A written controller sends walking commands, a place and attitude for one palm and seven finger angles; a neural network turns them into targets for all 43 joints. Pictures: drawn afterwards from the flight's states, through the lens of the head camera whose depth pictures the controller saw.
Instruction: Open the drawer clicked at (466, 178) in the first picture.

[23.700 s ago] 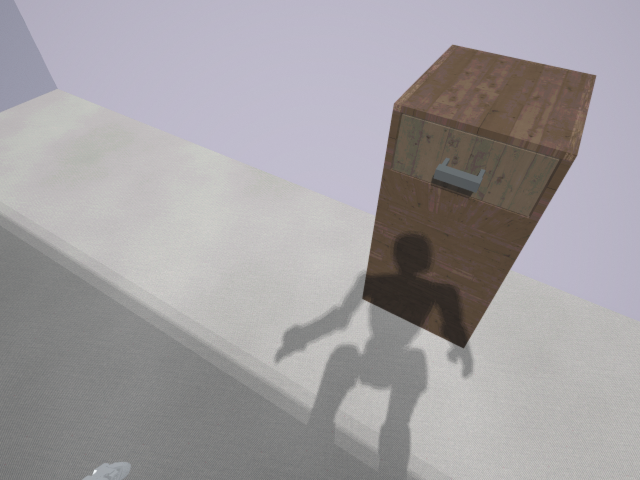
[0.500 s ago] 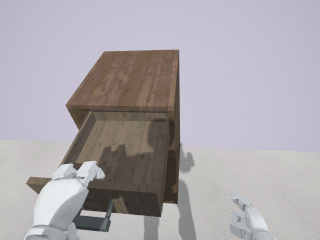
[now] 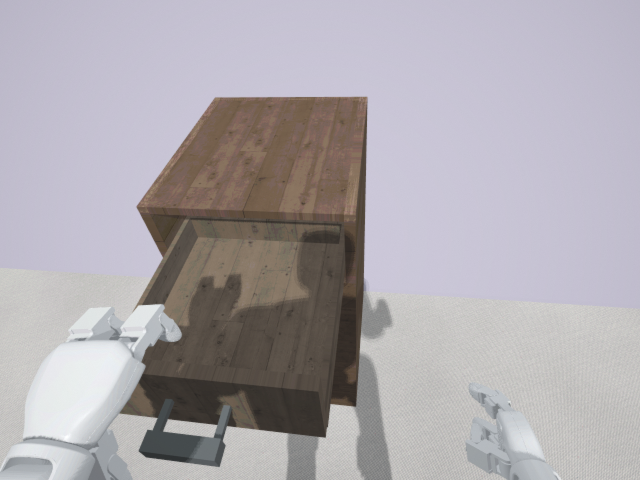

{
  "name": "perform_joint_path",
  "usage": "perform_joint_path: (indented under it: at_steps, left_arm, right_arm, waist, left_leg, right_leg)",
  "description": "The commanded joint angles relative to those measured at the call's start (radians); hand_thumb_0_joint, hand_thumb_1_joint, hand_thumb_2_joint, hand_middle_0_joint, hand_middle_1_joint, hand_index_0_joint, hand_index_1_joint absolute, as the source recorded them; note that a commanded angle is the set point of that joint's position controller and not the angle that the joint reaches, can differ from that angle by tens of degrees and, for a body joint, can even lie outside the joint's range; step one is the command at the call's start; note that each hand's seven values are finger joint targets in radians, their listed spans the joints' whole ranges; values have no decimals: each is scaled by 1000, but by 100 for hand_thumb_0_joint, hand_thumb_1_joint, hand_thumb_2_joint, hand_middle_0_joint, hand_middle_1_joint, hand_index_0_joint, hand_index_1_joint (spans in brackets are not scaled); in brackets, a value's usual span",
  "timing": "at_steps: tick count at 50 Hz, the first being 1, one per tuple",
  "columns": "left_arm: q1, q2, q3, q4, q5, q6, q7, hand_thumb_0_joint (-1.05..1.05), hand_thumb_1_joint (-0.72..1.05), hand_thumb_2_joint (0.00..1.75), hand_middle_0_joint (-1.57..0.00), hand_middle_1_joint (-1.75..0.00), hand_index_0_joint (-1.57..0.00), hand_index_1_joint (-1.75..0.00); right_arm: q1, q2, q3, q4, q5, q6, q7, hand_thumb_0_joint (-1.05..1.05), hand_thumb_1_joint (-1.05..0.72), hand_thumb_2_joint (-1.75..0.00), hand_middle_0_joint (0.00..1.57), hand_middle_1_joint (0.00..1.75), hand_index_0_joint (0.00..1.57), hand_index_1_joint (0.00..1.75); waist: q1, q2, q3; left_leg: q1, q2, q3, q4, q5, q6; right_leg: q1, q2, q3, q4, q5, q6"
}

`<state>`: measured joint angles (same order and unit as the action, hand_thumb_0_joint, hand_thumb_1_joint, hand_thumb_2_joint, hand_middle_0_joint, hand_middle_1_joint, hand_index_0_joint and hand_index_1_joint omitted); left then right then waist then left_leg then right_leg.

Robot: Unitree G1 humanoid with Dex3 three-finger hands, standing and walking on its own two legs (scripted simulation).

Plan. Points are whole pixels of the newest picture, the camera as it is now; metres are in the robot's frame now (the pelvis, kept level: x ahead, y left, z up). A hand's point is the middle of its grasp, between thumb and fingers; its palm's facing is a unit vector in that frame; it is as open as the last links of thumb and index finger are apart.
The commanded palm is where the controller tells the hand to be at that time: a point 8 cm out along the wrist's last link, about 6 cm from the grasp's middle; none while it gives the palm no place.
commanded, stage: draw the hand back to the body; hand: left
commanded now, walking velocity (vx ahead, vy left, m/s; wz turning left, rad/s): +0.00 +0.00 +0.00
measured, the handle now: (189, 429) +0.18 +0.23 -0.06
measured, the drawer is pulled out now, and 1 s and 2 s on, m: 0.30 0.30 0.30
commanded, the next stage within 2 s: step back with the hand held close in 1.04 s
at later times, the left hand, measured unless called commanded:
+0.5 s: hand (126, 344) +0.18 +0.22 +0.16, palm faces +0.36 -0.84 -0.40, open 11.7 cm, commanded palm +0.13 +0.26 +0.18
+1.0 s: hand (121, 353) +0.18 +0.22 +0.16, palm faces +0.41 -0.82 -0.40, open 7.7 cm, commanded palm +0.12 +0.26 +0.19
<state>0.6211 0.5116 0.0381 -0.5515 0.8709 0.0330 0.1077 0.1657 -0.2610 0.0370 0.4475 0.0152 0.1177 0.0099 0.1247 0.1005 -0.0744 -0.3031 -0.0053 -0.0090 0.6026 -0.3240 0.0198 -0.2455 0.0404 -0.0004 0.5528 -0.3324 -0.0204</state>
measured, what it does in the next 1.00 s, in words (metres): stands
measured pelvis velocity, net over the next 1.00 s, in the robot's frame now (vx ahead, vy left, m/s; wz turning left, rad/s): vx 0.00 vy -0.02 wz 0.04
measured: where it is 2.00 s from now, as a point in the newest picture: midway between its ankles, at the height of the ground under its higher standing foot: outside the picture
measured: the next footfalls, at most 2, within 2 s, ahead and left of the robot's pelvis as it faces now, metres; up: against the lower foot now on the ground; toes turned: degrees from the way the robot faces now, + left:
none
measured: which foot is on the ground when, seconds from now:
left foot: down 0.00-1.00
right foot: down 0.00-1.00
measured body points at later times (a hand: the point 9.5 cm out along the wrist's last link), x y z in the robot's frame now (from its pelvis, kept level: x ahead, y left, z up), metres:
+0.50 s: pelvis +0.01 -0.01 +0.01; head +0.00 -0.03 +0.46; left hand +0.16 +0.26 +0.19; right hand +0.21 -0.21 -0.07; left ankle -0.01 +0.11 -0.73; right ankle -0.03 -0.11 -0.73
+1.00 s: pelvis +0.00 -0.02 +0.02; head -0.01 -0.05 +0.46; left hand +0.15 +0.26 +0.19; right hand +0.21 -0.23 -0.07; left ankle -0.01 +0.11 -0.73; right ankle -0.03 -0.11 -0.73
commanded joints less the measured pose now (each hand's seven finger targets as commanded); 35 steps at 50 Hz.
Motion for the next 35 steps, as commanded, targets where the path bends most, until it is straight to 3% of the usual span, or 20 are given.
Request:
perform_joint_path:
  at_steps: [1, 2, 3, 4, 5, 6, 8, 9, 10, 11, 14, 16, 19, 20, 23, 25, 27, 29, 31, 35]
  left_arm:
    - [-35, 141, 156, -189, -25, -9, 33, 0, -50, 30, -30, -120, -30, -120]
    - [-36, 155, 171, -182, -30, -5, 30, 0, -50, 30, -30, -120, -30, -120]
    - [-43, -265, 60, -114, -778, -60, 4, 0, -47, 32, -30, -118, -30, -118]
    - [-26, -131, 131, -114, -798, -96, 8, 0, -43, 33, -29, -115, -29, -115]
    - [3, -139, 143, -90, -800, -105, 12, 0, -40, 34, -29, -113, -29, -113]
    - [-25, -95, 180, -170, -846, -129, 20, 0, -36, 36, -29, -111, -29, -111]
    - [-95, -24, 234, -285, -865, -164, 42, 0, -29, 39, -29, -107, -29, -107]
    - [-84, -33, 227, -302, -875, -171, 47, 0, -26, 40, -28, -104, -28, -104]
    - [-88, -5, 259, -291, -876, -166, 53, 0, -22, 42, -28, -102, -28, -102]
    - [-66, -40, 239, -280, -881, -171, 52, 0, -18, 43, -28, -100, -28, -100]
    - [-72, -52, 244, -266, -899, -172, 41, 0, -8, 48, -27, -93, -27, -93]
    - [-70, -69, 252, -202, -900, -174, 32, 0, -1, 51, -26, -88, -26, -88]
    - [-62, -86, 256, -170, -917, -177, 15, 0, 9, 55, -26, -82, -26, -82]
    - [-49, -96, 257, -147, -920, -174, 10, 0, 13, 57, -25, -80, -25, -80]
    - [-53, -68, 291, -146, -925, -183, 9, 0, 23, 62, -25, -73, -25, -73]
    - [-81, -37, 317, -185, -925, -186, 13, 0, 31, 64, -24, -68, -24, -68]
    - [-76, -29, 328, -185, -930, -188, 17, 0, 37, 68, -24, -64, -24, -64]
    - [-97, -27, 335, -182, -933, -188, 18, 0, 44, 70, -23, -59, -23, -59]
    - [-112, -18, 350, -158, -931, -189, 23, 0, 51, 74, -23, -55, -23, -55]
    - [-150, -12, 360, -141, -936, -186, 25, 0, 65, 80, -22, -46, -22, -46]
  right_arm:
    - [-153, -74, -37, -179, 4, -54, -10, 0, -90, -90, 20, 30, 20, 30]
    - [-159, -79, -42, -175, 8, -50, -10, 0, -90, -90, 20, 30, 20, 30]
    - [-100, 7, -37, -181, 20, -137, -38, 0, -90, -90, 20, 30, 20, 30]
    - [-97, -20, -39, -157, 21, -190, -58, 0, -90, -90, 20, 30, 20, 30]
    - [-121, -8, -28, -145, 20, -217, -65, 0, -90, -90, 20, 30, 20, 30]
    - [-90, -23, -28, -136, 10, -225, -81, 0, -90, -90, 20, 30, 20, 30]
    - [-92, -24, -25, -116, -5, -269, -101, 0, -90, -90, 20, 30, 20, 30]
    - [-93, -18, -19, -110, -7, -288, -103, 0, -90, -90, 20, 30, 20, 30]
    - [-106, -21, -18, -84, -11, -303, -107, 0, -90, -90, 20, 30, 20, 30]
    - [-94, -11, -13, -72, -15, -313, -105, 0, -90, -90, 20, 30, 20, 30]
    - [-100, -14, -14, -46, -11, -329, -91, 0, -90, -90, 20, 30, 20, 30]
    - [-98, -20, -22, -21, -14, -327, -85, 0, -90, -90, 20, 30, 20, 30]
    - [-112, -25, -37, -22, -10, -315, -78, 0, -90, -90, 20, 30, 20, 30]
    - [-120, -25, -42, -13, -11, -313, -77, 0, -90, -90, 20, 30, 20, 30]
    - [-125, -34, -52, -10, -11, -296, -81, 0, -90, -90, 20, 30, 20, 30]
    - [-135, -34, -52, -13, -9, -300, -85, 0, -90, -90, 20, 30, 20, 30]
    - [-127, -32, -51, -11, -6, -295, -87, 0, -90, -90, 20, 30, 20, 30]
    - [-133, -33, -54, -9, -5, -289, -91, 0, -90, -90, 20, 30, 20, 30]
    - [-133, -34, -55, 7, -9, -287, -98, 0, -90, -90, 20, 30, 20, 30]
    - [-140, -38, -57, 11, -3, -285, -100, 0, -90, -90, 20, 30, 20, 30]
  waist:
    - [-9, -36, -60]
    - [-14, -53, -47]
    - [-133, -158, 44]
    - [-99, -188, 19]
    - [-91, -138, 54]
    - [-85, -133, -12]
    - [-72, -55, -69]
    - [-69, -56, -67]
    - [-61, 3, -38]
    - [-67, 15, -8]
    - [-66, 70, 38]
    - [-74, 28, 71]
    - [-73, -74, 49]
    - [-74, -75, 46]
    - [-69, -101, 4]
    - [-68, -42, -22]
    - [-69, -38, -34]
    - [-72, -74, -19]
    - [-75, -39, 6]
    - [-76, -35, 30]
  left_leg:
    - [125, 10, 16, -54, 271, 17]
    - [117, 20, 14, -60, 269, 13]
    - [203, 25, -31, -95, 205, 38]
    - [205, 48, -37, -115, 196, 33]
    - [210, 43, -38, -125, 185, 26]
    - [213, 32, -38, -142, 227, 22]
    - [225, 20, -31, -148, 295, 15]
    - [215, 20, -35, -157, 315, 11]
    - [203, 17, -30, -161, 317, 7]
    - [189, 13, -34, -168, 337, 3]
    - [190, 21, -42, -182, 389, -11]
    - [192, 20, -38, -186, 381, -11]
    - [206, 26, -33, -195, 392, -6]
    - [211, 24, -32, -199, 390, -7]
    - [221, 16, -22, -206, 377, 0]
    - [237, 12, -14, -212, 381, -4]
    - [243, 12, -15, -213, 389, -4]
    - [250, 12, -13, -213, 382, -1]
    - [256, 5, -6, -220, 356, 1]
    - [259, 6, -8, -230, 339, -1]
  right_leg:
    - [-68, -36, -31, -120, 214, -4]
    - [-70, -38, -28, -119, 210, 0]
    - [-14, -13, -70, -106, 194, -5]
    - [-10, -29, -60, -101, 149, 0]
    - [-27, -20, -56, -117, 121, -2]
    - [25, -36, -67, -125, 159, -1]
    - [79, -49, -52, -126, 228, -3]
    - [91, -57, -53, -124, 238, -3]
    - [88, -56, -46, -142, 242, -7]
    - [90, -57, -56, -142, 260, -11]
    - [95, -59, -59, -155, 288, -16]
    - [83, -47, -66, -184, 297, -14]
    - [108, -49, -66, -187, 331, -5]
    - [110, -43, -64, -200, 329, -6]
    - [130, -46, -61, -208, 341, -1]
    - [148, -52, -50, -220, 347, -2]
    - [157, -55, -50, -221, 358, -1]
    - [147, -54, -51, -232, 358, 4]
    - [131, -52, -50, -254, 340, 4]
    - [124, -52, -43, -273, 310, 5]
